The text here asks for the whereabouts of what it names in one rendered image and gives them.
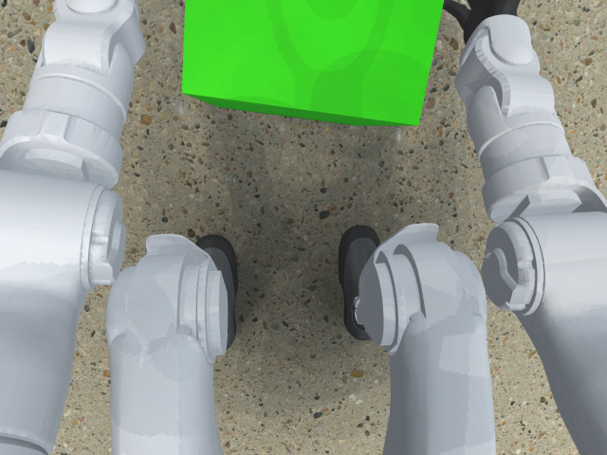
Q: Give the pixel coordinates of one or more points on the robot right hand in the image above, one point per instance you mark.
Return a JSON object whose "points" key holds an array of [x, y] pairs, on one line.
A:
{"points": [[470, 19]]}

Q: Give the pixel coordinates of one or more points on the robot left upper arm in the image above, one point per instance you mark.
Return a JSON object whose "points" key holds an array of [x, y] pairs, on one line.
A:
{"points": [[59, 238]]}

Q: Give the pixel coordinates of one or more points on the right robot forearm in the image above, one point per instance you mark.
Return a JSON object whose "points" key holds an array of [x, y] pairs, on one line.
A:
{"points": [[519, 140]]}

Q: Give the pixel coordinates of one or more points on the left robot forearm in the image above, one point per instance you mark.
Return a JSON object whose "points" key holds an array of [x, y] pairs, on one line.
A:
{"points": [[79, 94]]}

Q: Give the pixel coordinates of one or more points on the robot right upper arm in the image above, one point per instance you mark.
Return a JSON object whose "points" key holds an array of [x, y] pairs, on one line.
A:
{"points": [[550, 270]]}

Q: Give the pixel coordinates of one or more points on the left robot foot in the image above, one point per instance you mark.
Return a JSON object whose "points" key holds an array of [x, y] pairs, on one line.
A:
{"points": [[223, 256]]}

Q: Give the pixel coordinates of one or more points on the carton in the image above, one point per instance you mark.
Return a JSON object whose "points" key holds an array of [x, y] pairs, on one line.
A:
{"points": [[354, 62]]}

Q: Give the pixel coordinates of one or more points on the robot right thigh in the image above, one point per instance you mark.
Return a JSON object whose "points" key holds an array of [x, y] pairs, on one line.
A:
{"points": [[418, 308]]}

